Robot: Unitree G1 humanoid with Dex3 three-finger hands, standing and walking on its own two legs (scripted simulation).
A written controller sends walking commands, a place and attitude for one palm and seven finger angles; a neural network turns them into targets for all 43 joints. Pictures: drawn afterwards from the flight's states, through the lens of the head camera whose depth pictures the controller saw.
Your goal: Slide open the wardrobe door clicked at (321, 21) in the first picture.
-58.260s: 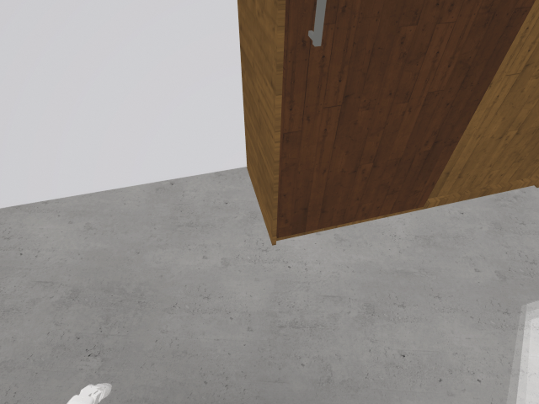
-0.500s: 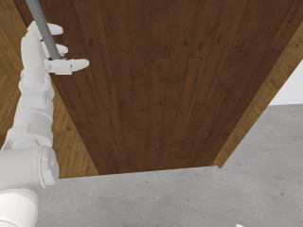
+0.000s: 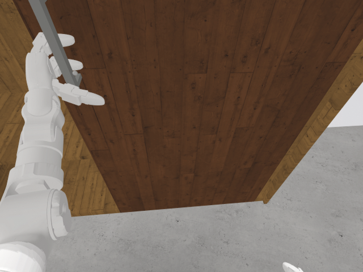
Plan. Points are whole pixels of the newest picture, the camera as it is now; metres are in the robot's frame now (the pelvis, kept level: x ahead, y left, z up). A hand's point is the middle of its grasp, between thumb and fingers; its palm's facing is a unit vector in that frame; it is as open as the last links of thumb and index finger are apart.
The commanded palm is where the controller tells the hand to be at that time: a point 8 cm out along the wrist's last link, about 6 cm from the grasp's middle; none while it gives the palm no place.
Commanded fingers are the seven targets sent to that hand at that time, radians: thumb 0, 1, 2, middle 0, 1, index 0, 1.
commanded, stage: slip the hand off the handle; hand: left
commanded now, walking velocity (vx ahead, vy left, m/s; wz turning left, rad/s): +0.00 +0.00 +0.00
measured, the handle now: (61, 47) +0.49 +0.25 +0.25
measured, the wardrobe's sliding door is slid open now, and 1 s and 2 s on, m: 0.65 0.65 0.65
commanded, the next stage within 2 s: draw the hand back to the body in 1.12 s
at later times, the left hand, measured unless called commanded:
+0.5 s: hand (26, 75) +0.45 +0.32 +0.21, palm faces +0.39 -0.91 -0.15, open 14.5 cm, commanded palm +0.40 +0.34 +0.21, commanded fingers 0.00 -0.55 0.20 -0.25 -1.15 -0.25 -1.15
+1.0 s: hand (22, 100) +0.36 +0.29 +0.22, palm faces +0.36 -0.92 -0.13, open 14.7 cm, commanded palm +0.32 +0.32 +0.21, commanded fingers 0.00 -0.55 0.20 -0.25 -1.15 -0.25 -1.15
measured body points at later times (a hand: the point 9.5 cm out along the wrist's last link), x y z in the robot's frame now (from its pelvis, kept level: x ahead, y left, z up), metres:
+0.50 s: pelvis +0.01 -0.01 +0.00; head +0.04 +0.00 +0.45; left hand +0.42 +0.36 +0.22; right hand +0.06 -0.29 -0.11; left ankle +0.06 +0.11 -0.73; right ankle -0.03 -0.11 -0.73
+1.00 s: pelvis +0.02 +0.00 +0.00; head +0.01 -0.01 +0.45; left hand +0.34 +0.33 +0.22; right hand +0.20 -0.22 -0.08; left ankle +0.06 +0.11 -0.73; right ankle -0.03 -0.11 -0.73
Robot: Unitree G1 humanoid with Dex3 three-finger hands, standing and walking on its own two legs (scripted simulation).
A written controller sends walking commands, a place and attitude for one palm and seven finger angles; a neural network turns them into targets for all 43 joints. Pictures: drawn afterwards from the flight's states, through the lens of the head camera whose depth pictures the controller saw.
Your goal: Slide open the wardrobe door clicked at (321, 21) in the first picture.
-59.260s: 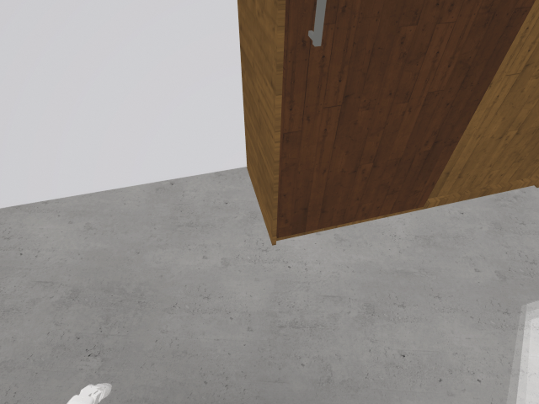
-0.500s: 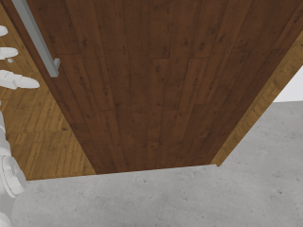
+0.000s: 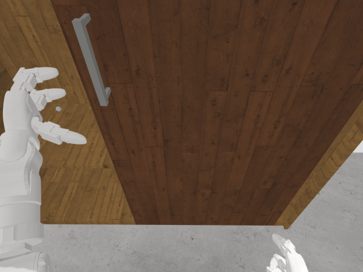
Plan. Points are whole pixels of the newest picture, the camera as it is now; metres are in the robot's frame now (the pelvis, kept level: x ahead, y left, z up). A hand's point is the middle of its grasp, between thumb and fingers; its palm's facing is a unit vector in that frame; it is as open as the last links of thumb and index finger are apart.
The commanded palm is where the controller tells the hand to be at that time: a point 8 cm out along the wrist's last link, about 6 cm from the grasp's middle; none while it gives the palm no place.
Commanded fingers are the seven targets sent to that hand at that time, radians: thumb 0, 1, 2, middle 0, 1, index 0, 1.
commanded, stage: slip the hand off the handle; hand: left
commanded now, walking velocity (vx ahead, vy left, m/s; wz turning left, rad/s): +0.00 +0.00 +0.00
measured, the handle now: (95, 63) +0.48 +0.24 +0.24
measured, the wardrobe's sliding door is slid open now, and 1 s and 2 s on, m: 0.65 0.65 0.65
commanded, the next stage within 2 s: draw the hand back to the body in 0.12 s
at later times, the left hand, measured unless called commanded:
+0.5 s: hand (53, 132) +0.29 +0.25 +0.21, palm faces +0.09 -0.99 -0.04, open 14.7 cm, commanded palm +0.24 +0.30 +0.20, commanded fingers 0.00 -0.55 0.20 -0.25 -1.15 -0.25 -1.15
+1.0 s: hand (25, 181) +0.21 +0.28 +0.18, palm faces +0.48 -0.84 -0.26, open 13.2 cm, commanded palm +0.16 +0.30 +0.19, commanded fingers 0.00 0.14 0.53 -0.23 -0.75 -0.23 -0.75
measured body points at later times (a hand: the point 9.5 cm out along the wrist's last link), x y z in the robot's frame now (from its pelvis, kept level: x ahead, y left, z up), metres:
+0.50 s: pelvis -0.01 -0.02 +0.00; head -0.05 -0.05 +0.45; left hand +0.28 +0.31 +0.22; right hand +0.17 -0.26 -0.07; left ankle +0.04 +0.11 -0.73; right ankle -0.05 -0.12 -0.73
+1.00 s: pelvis -0.02 +0.00 +0.01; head -0.04 -0.02 +0.46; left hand +0.18 +0.32 +0.19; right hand +0.18 -0.21 -0.07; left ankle +0.04 +0.11 -0.73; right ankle -0.05 -0.12 -0.73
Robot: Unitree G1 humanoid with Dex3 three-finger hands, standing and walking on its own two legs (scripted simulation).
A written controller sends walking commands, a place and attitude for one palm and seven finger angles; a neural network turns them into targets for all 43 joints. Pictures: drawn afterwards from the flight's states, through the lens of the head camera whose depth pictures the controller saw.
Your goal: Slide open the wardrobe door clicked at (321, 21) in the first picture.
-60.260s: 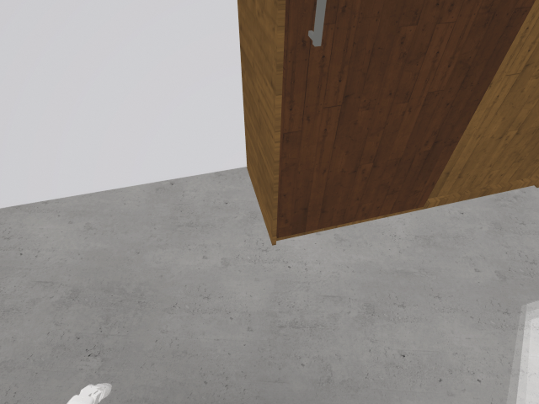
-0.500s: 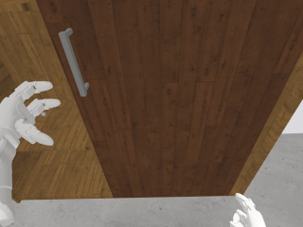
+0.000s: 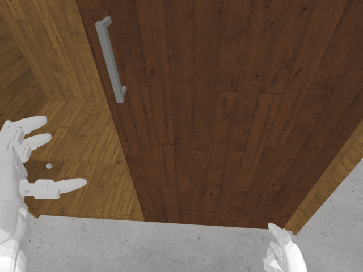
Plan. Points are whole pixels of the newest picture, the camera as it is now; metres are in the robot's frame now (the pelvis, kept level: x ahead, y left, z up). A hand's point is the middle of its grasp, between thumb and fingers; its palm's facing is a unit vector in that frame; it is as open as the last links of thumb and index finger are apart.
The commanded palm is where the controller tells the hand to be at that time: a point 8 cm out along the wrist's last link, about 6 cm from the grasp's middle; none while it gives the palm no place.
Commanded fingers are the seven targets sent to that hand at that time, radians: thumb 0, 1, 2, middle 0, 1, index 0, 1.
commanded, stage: draw the hand back to the body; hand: left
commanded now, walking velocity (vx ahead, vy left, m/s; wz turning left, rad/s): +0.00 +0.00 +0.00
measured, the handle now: (114, 63) +0.50 +0.24 +0.23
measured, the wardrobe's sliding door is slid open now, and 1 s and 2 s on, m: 0.65 0.65 0.65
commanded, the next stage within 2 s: step back with the hand held close in 0.82 s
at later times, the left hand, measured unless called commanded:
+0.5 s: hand (56, 179) +0.22 +0.26 +0.15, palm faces +0.42 -0.83 -0.37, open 8.3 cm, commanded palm +0.17 +0.30 +0.17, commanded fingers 0.00 0.90 0.90 -0.20 -0.30 -0.20 -0.30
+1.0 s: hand (59, 175) +0.22 +0.25 +0.16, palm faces +0.45 -0.81 -0.38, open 7.4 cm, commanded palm +0.17 +0.29 +0.17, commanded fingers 0.00 0.90 0.90 -0.20 -0.30 -0.20 -0.30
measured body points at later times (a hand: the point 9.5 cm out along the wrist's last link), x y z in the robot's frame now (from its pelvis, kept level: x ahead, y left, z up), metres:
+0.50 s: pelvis +0.03 +0.01 +0.00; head +0.00 -0.01 +0.45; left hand +0.19 +0.30 +0.17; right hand +0.22 -0.22 -0.07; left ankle +0.06 +0.11 -0.74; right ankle -0.03 -0.11 -0.74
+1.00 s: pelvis +0.03 -0.01 +0.00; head +0.00 -0.03 +0.45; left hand +0.19 +0.29 +0.18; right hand +0.22 -0.23 -0.08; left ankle +0.06 +0.11 -0.74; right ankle -0.03 -0.12 -0.74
